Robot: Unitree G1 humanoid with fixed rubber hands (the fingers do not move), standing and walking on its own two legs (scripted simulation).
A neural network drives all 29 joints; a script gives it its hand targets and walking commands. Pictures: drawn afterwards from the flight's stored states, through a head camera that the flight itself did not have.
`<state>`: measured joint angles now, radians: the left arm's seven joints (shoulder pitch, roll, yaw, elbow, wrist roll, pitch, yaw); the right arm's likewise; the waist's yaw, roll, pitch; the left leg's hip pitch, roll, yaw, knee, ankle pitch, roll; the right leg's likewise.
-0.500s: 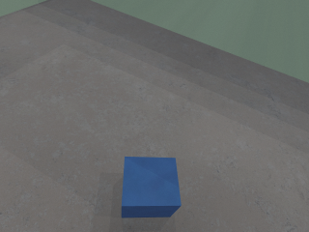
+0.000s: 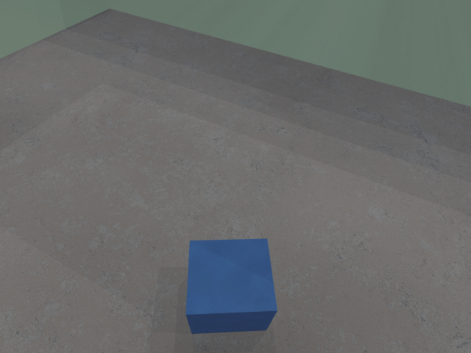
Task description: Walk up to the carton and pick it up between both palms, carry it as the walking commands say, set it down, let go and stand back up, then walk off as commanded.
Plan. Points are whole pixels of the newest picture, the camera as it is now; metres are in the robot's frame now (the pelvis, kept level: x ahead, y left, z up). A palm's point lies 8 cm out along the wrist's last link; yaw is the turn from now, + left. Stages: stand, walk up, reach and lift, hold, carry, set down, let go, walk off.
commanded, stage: walk up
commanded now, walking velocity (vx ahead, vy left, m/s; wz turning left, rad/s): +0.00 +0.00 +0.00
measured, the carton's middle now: (229, 286) +0.45 -0.01 -0.63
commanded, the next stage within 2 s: stand in 0.02 s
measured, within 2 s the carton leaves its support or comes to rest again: neither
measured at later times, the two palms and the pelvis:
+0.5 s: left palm out of the picture +0.13 +0.23 -0.13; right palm out of the picture +0.15 -0.24 -0.11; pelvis -0.01 +0.01 -0.01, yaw +0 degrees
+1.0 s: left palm (119, 335) +0.19 +0.23 -0.18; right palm (347, 320) +0.22 -0.24 -0.16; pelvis -0.06 +0.00 -0.06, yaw +0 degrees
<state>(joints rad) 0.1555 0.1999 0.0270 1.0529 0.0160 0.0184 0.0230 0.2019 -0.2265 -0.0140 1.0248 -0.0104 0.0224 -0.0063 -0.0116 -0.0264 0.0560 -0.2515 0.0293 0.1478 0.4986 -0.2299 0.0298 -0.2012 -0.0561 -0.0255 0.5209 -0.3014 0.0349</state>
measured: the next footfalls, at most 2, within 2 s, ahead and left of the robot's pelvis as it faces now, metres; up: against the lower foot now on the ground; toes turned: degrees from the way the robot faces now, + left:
none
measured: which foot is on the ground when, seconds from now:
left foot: down 0.00-1.00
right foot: down 0.00-1.00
